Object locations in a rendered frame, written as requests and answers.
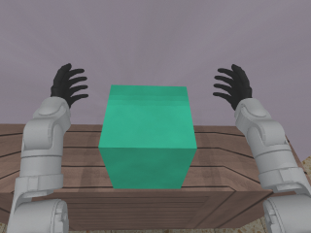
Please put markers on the robot left forearm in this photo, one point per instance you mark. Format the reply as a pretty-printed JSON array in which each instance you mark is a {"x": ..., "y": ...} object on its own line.
[{"x": 41, "y": 151}]

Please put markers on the robot right upper arm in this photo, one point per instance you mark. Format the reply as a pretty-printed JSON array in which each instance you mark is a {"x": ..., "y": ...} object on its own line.
[{"x": 288, "y": 213}]

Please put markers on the right robot hand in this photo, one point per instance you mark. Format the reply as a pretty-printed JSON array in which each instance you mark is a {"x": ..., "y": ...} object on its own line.
[{"x": 240, "y": 85}]

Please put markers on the robot left upper arm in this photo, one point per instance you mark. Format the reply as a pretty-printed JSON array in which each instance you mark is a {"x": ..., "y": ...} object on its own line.
[{"x": 43, "y": 216}]

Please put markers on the robot right forearm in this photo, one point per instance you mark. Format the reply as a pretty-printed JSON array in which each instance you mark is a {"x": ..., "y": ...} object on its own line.
[{"x": 266, "y": 137}]

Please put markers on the pedestal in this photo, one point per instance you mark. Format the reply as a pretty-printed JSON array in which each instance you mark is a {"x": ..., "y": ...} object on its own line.
[{"x": 221, "y": 188}]

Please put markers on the left robot hand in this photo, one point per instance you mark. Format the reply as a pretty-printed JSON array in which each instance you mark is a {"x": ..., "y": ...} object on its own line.
[{"x": 61, "y": 84}]

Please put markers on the carton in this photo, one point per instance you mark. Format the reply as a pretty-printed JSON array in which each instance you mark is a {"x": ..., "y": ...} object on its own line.
[{"x": 147, "y": 139}]

